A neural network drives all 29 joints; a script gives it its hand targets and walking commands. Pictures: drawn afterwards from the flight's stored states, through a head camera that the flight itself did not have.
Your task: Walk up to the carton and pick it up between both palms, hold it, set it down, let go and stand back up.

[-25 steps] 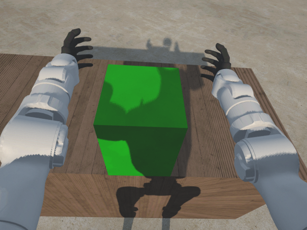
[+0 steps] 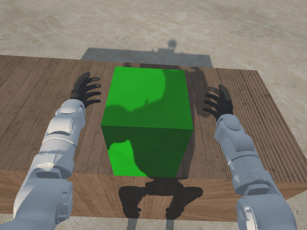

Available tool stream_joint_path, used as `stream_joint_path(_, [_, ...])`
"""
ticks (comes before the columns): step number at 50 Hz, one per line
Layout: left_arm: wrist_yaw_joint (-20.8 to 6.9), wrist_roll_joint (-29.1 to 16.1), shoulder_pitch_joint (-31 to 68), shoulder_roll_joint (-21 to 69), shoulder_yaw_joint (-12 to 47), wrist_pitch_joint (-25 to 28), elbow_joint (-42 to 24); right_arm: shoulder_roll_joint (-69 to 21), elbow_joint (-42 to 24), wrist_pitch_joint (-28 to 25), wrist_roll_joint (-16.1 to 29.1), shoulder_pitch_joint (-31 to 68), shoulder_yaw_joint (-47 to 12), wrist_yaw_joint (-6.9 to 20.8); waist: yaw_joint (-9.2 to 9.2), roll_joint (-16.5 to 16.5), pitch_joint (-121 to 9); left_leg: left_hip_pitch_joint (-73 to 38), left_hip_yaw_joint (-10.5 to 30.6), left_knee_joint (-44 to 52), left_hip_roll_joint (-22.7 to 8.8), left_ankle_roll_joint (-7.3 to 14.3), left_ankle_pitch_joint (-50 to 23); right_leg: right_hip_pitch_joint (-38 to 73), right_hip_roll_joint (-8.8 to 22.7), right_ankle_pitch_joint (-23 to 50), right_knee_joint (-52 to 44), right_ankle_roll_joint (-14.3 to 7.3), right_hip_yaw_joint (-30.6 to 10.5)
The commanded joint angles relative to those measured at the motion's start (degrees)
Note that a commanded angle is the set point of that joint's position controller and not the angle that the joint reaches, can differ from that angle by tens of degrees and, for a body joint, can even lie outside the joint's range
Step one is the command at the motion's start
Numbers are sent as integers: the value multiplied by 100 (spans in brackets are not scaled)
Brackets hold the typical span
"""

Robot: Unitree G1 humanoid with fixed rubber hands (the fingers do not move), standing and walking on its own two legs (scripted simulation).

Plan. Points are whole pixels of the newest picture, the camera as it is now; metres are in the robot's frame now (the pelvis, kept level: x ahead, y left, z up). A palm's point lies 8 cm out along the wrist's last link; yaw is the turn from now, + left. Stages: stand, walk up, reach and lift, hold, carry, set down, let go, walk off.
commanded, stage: set down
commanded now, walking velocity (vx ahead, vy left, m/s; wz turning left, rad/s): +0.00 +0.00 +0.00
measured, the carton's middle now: (147, 125) +0.42 -0.01 +0.01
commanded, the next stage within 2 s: let go in 1.90 s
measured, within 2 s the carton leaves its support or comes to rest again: neither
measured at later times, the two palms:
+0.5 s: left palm (75, 137) +0.36 +0.19 +0.05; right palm (219, 144) +0.31 -0.20 +0.05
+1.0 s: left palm (62, 207) +0.21 +0.22 -0.05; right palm (222, 193) +0.21 -0.20 -0.04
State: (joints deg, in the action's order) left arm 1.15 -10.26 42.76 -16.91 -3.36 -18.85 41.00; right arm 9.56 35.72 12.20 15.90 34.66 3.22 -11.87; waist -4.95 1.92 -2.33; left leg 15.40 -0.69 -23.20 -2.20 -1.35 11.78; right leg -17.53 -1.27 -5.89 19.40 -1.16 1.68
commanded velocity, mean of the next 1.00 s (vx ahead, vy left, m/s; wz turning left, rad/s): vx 0.00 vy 0.00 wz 0.00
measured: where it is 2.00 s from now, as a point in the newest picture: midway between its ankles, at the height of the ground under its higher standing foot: outside the picture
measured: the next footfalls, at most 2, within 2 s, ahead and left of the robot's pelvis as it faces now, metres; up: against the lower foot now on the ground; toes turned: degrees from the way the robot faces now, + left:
none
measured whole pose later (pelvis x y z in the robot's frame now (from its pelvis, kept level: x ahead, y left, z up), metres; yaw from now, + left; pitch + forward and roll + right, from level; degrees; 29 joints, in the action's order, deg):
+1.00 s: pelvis +0.01 +0.01 -0.01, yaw +0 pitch -1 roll +0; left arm 4.0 -14.8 -7.6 -17.4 9.6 17.5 30.8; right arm 5.3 30.7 -16.6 6.0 -7.5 3.0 -2.2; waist -0.7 1.3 3.9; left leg 11.8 -0.1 -30.0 -1.1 -0.7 17.1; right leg -15.1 -0.4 -12.8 29.1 -0.7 1.1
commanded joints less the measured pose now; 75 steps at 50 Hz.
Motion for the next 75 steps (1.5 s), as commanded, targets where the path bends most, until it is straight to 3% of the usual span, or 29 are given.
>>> stream_joint_path(1, [-18,26,2249,-650,-177,251,-1363,841,-1251,-296,-47,2276,167,93,48,-409,-2715,-564,-251,262,405,-96,-1108,2071,-175,1471,217,232,36])
stream_joint_path(9, [-45,106,1465,-413,-159,672,-1352,584,-1345,-553,-218,1414,148,225,190,-346,-2045,-433,-251,408,375,-29,-662,1927,-129,747,145,152,-21])
stream_joint_path(21, [-80,60,220,-206,-38,1266,-2126,447,-1990,-1211,-528,211,230,273,213,-302,-1878,-706,-243,280,348,-118,-1003,1931,-131,962,172,150,-49])
stream_joint_path(30, [-114,7,-805,-163,131,1838,-2199,307,-2054,-1589,-574,-743,125,396,294,-299,-1521,-610,-178,334,327,-130,-910,1919,-69,761,102,80,-142])
stream_joint_path(31, [-354,785,-5188,830,-27,2128,-1213,-433,-485,-2324,-238,-5218,-833,500,883,-184,-769,-1415,146,250,252,-144,-2403,2594,-170,2073,17,-139,-168])
stream_joint_path(32, [-619,1003,-4191,545,-47,2646,-1598,-320,-709,-3000,-319,-4129,-437,403,704,-388,-1512,-1495,118,-10,345,-208,-2694,2145,-204,2319,-84,-130,-175])
stream_joint_path(33, [-649,957,-4137,600,83,2841,-1373,-370,-229,-3375,-485,-3773,-387,420,651,-522,-912,-993,130,-11,387,-227,-2643,1892,-200,2323,40,-153,-107])
stream_joint_path(36, [-646,786,-4008,267,29,3447,-1731,-79,-577,-3840,-699,-3379,-6,486,522,-348,-245,-625,-21,40,409,-225,-1729,1550,-138,1107,-60,-47,-128])
stream_joint_path(38, [-434,397,-3432,-88,325,3785,-2393,39,-1412,-3971,-1009,-2825,148,587,462,-315,-242,-157,-124,160,338,-93,-524,1451,-30,2,43,-40,-208])
stream_joint_path(40, [-25,-54,-3018,-304,784,4077,-2839,193,-2027,-3838,-1134,-2420,281,821,386,-359,-492,62,-99,248,159,29,390,1333,22,-731,252,-176,-240])
stream_joint_path(43, [314,-483,-3069,-445,1075,4220,-2841,74,-2118,-3469,-1066,-2658,260,989,263,-385,-747,347,-53,253,70,86,970,1472,125,-872,544,-207,-337])
stream_joint_path(46, [365,-591,-3440,-603,1060,4132,-2574,-43,-1815,-3218,-998,-3011,73,1010,297,-434,-1001,556,-64,154,129,82,704,1868,197,-310,775,-151,-463])
stream_joint_path(50, [176,-237,-4087,-531,879,3679,-1771,-67,-845,-3105,-988,-3462,-109,953,402,-513,-760,225,-30,175,153,-17,-235,2109,175,516,654,-176,-493])
stream_joint_path(54, [-166,92,-4575,-259,646,3107,-1161,46,-221,-3062,-961,-3754,-157,835,534,-349,-234,-477,-66,296,200,-86,-891,1942,131,463,202,-172,-397])
stream_joint_path(58, [-279,303,-4614,-112,484,2679,-1328,146,-331,-2946,-1093,-3744,-80,791,588,-243,235,-762,-158,457,212,-80,-980,1723,44,164,-103,-148,-289])
stream_joint_path(61, [-217,421,-4536,-101,398,2476,-1713,170,-589,-2873,-1232,-3702,13,835,613,-211,402,-734,-235,548,193,-73,-917,1682,9,63,-185,-131,-239])
stream_joint_path(62, [100,-421,-2939,-641,509,3186,-4332,253,-3362,-3273,-759,-2514,477,785,623,97,-692,-74,-235,402,235,-56,-748,2107,77,265,23,47,-291])
stream_joint_path(63, [165,-488,-3754,-361,926,3432,-3076,-138,-2373,-3195,-1030,-3351,288,758,138,251,238,210,-177,341,280,-18,-163,1939,159,348,134,85,-425])
stream_joint_path(64, [239,-544,-3736,-375,804,3800,-3374,-110,-2877,-3276,-930,-3274,261,828,441,159,-223,254,-159,358,289,-32,-276,2097,220,443,223,69,-444])
stream_joint_path(65, [186,-315,-3990,-170,1016,3759,-2248,-121,-1832,-3088,-1078,-3484,182,871,158,-43,192,117,-95,351,264,-88,-47,1877,219,275,170,-5,-463])
stream_joint_path(66, [99,-205,-4075,-198,895,3742,-1909,-107,-1590,-3043,-1075,-3567,64,899,326,-177,114,-83,-133,342,263,-84,-24,1824,236,127,125,-53,-440])
stream_joint_path(68, [-79,-4,-4267,-191,879,3581,-1294,-92,-895,-3009,-1084,-3706,-116,842,341,-374,132,-315,-124,323,239,-106,-71,1737,218,30,82,-102,-407])
stream_joint_path(71, [-112,66,-4215,-352,652,3570,-1791,-59,-955,-3185,-875,-3660,-196,760,511,-412,-280,-448,-112,227,249,-160,-772,1921,140,450,163,-72,-353])
stream_joint_path(73, [-52,103,-4343,-332,577,3649,-2037,4,-1038,-3341,-788,-3700,-177,778,528,-452,-480,-559,-87,142,260,-233,-1287,2018,86,850,219,-57,-330])
stream_joint_path(75, [-42,273,-4604,-195,559,3569,-1887,135,-760,-3409,-802,-3825,-135,847,510,-564,-385,-807,-79,123,246,-301,-1606,1950,14,948,151,-95,-264])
